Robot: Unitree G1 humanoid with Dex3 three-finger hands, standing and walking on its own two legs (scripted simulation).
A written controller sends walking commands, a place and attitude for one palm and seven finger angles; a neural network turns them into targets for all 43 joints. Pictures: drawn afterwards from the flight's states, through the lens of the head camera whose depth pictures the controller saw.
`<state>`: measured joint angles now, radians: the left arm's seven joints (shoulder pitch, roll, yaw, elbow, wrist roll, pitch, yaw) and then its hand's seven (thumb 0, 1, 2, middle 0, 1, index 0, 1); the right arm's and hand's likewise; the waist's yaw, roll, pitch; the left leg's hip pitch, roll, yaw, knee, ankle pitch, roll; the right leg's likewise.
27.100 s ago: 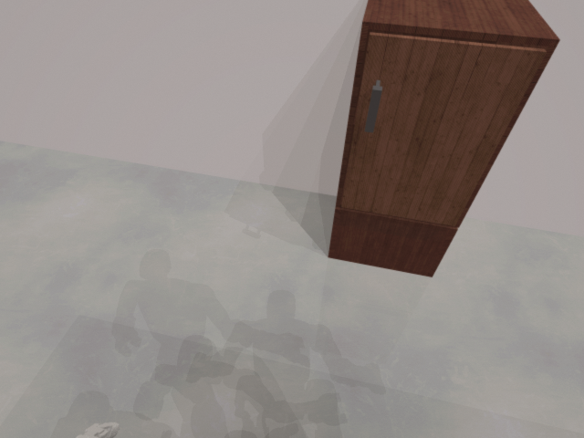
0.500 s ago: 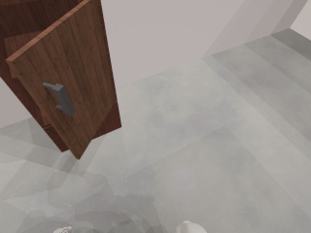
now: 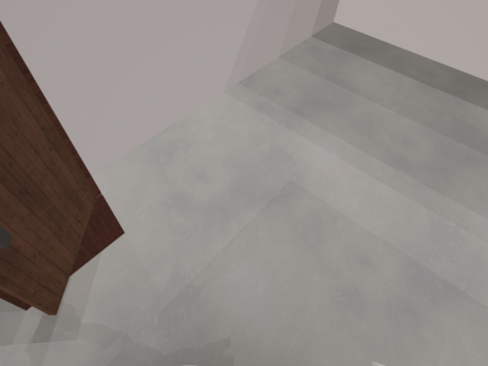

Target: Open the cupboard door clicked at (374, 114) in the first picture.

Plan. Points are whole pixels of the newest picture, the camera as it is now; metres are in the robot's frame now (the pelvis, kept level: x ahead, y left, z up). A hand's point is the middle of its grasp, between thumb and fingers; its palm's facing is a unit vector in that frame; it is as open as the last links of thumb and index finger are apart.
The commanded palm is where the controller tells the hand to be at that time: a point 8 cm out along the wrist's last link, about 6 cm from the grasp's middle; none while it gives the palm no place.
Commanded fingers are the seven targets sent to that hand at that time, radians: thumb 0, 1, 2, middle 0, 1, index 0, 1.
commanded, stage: walk to a spot facing it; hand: left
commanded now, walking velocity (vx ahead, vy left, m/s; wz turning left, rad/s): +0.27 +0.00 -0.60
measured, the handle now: out of the picture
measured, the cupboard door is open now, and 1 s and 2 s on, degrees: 42 42 42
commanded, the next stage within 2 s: turn to face it in 1.54 s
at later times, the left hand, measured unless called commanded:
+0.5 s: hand (220, 280) +0.30 +0.07 -0.16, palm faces -0.35 -0.91 -0.23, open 7.4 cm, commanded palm none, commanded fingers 0.00 0.90 0.90 -0.20 -0.30 -0.20 -0.30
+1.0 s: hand (234, 244) +0.40 +0.05 -0.18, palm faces -0.43 -0.88 -0.17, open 7.4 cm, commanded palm none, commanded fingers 0.00 0.90 0.90 -0.20 -0.30 -0.20 -0.30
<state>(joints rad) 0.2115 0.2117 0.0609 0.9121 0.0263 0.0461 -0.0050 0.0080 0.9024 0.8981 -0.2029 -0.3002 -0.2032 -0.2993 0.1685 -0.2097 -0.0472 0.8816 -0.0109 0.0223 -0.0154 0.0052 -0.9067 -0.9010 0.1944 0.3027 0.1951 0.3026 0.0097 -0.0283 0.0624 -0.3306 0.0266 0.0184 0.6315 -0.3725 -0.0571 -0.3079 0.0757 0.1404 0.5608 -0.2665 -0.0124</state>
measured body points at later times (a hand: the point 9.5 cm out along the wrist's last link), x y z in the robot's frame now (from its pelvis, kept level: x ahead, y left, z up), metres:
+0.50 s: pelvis +0.10 -0.07 -0.01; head +0.15 -0.10 +0.43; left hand +0.32 +0.12 -0.14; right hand -0.04 -0.29 -0.17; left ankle +0.04 +0.11 -0.67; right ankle +0.11 -0.17 -0.73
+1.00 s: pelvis +0.32 -0.13 +0.00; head +0.35 -0.12 +0.45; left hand +0.42 +0.09 -0.17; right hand +0.31 -0.39 -0.12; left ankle +0.41 -0.05 -0.73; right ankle +0.18 -0.18 -0.64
